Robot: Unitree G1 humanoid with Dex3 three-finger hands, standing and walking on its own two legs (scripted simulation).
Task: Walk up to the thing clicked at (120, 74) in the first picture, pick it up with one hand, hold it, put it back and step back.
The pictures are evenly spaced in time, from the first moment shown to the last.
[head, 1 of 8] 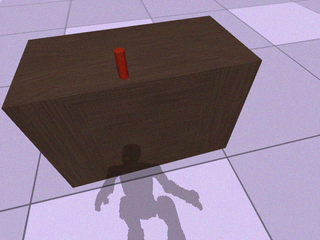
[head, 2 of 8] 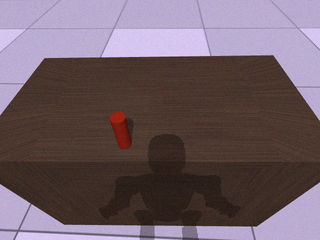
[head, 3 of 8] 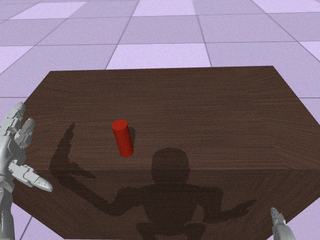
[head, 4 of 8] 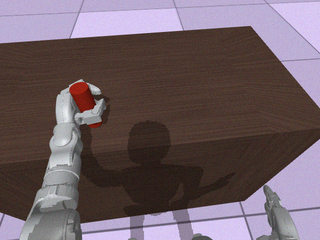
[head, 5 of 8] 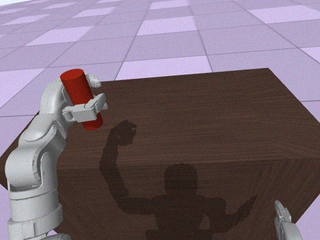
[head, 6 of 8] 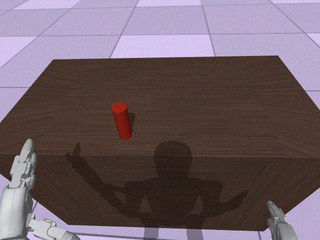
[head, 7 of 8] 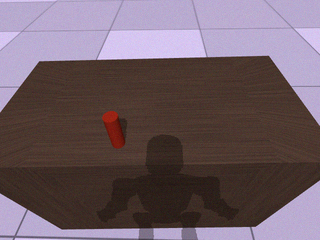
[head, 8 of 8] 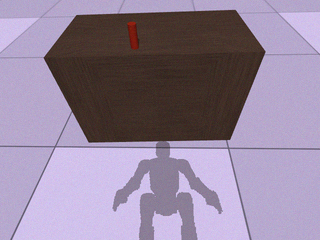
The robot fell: no
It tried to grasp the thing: yes
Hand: left
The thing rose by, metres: 0.24
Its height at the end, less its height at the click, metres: +0.00
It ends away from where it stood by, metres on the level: 0.02
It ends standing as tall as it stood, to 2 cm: yes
